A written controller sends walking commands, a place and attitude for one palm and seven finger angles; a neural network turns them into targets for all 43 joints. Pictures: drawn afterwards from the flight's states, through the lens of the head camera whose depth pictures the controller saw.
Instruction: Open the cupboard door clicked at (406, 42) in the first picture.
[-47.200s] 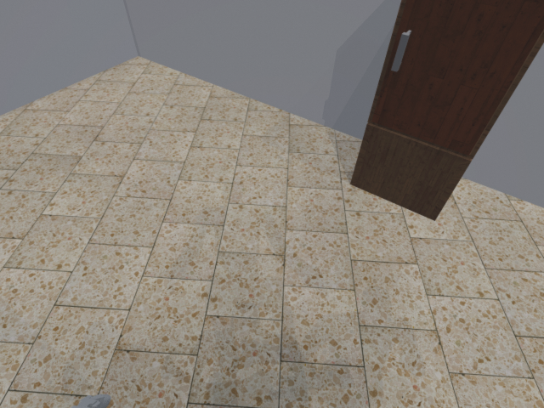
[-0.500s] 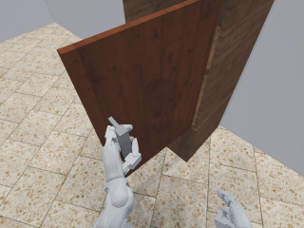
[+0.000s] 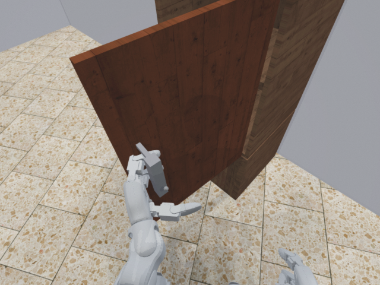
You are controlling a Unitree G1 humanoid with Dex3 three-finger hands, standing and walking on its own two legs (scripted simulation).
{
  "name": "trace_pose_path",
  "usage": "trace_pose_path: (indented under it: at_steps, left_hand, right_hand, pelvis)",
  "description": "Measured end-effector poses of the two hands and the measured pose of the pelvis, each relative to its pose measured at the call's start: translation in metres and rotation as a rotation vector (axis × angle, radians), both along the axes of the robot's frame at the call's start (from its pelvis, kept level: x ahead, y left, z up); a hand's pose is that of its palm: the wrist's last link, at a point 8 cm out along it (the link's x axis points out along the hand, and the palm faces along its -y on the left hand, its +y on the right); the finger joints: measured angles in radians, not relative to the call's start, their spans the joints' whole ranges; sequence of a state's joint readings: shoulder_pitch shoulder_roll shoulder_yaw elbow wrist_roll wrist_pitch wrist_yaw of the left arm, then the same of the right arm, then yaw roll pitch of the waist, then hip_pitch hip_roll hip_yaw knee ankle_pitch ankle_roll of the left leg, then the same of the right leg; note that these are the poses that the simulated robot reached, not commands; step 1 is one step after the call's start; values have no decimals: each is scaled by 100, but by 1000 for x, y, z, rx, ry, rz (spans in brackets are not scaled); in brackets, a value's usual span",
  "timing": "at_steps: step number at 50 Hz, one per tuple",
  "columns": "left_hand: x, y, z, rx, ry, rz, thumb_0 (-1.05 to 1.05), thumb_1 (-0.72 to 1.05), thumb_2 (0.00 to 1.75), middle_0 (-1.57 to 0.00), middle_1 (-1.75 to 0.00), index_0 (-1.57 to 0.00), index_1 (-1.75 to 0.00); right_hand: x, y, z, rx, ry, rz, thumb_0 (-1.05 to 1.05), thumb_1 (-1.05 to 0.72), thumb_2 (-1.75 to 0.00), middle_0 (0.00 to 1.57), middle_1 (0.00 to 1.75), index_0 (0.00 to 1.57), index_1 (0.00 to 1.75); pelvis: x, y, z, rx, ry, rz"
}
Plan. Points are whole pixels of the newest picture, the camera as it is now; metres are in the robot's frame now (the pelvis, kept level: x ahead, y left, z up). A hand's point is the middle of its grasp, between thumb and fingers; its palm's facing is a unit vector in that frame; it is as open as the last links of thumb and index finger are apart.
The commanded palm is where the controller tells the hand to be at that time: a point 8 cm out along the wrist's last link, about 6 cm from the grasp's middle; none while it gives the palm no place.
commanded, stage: open thumb and fingers to let go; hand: left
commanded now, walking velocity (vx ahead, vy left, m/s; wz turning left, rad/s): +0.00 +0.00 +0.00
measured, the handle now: (151, 170) +0.34 +0.10 +0.05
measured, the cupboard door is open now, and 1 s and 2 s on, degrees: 83 83 83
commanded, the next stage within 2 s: slide the hand sideways off the handle in 0.24 s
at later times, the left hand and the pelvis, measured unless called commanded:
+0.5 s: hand (159, 204) +0.27 +0.08 +0.05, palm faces -0.12 -0.98 -0.12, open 16.1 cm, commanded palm +0.26 +0.11 +0.05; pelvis -0.02 +0.02 -0.01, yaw +0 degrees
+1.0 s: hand (142, 218) +0.24 +0.11 +0.05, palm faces -0.12 -0.99 +0.00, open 16.3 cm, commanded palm +0.22 +0.16 +0.05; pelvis -0.01 +0.04 -0.01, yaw -1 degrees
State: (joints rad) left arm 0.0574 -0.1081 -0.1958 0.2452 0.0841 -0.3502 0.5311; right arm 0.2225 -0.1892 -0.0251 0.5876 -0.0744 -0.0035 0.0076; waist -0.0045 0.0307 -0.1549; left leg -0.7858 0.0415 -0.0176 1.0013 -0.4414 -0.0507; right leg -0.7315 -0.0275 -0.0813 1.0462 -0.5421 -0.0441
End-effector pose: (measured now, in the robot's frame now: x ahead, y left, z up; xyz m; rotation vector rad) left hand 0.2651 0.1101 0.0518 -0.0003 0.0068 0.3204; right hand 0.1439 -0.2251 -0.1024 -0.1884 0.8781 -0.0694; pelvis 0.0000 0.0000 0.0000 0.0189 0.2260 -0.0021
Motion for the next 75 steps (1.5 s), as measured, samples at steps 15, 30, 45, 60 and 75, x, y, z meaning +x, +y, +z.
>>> trace_pose_path:
  at_steps: [15, 30, 45, 60, 75]
  left_hand:
    - [-6, -3, 1, 12, -7, -80, -1, -49, 30, -25, -57, -24, -57]
    - [-12, 25, 2, -26, -9, -510, -1, -50, 30, -18, -34, -12, -34]
    - [-33, 39, -8, 9, -2, -455, -1, -50, 30, -14, -30, -15, -30]
    - [-53, 65, -2, -8, 23, -412, -1, -50, 30, -15, -31, -17, -31]
    - [-81, 97, -1, 12, 22, -397, -1, -50, 30, -15, -30, -15, -30]
  right_hand:
    - [13, 27, 9, 16, -68, 23, 1, -90, -90, 20, 30, 20, 30]
    - [-10, 29, 9, 10, -69, -27, 1, -90, -90, 20, 30, 20, 30]
    - [2, 42, 15, 7, -97, -4, 1, -90, -90, 20, 30, 20, 30]
    - [30, 45, 22, 13, -154, 17, 1, -90, -90, 20, 30, 20, 30]
    - [33, 25, 17, -29, -175, -9, 1, -90, -90, 20, 30, 20, 30]
  pelvis:
    - [-5, 16, -2, -20, -14, -4]
    - [-16, 33, -3, -33, -37, -3]
    - [-11, 41, -11, -34, -14, -17]
    - [4, 36, -11, -35, 4, -11]
    - [4, 28, -19, -42, 20, 0]
